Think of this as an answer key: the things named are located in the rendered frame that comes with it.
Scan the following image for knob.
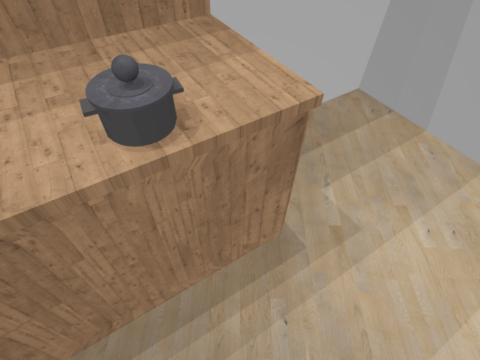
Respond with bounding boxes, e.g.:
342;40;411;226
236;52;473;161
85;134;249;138
111;55;139;82

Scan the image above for table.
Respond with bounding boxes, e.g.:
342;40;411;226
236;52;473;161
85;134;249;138
0;0;324;360

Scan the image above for lid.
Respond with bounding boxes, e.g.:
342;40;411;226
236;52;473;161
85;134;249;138
85;63;173;113

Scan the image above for pot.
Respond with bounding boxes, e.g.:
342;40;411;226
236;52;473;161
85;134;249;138
79;77;184;147

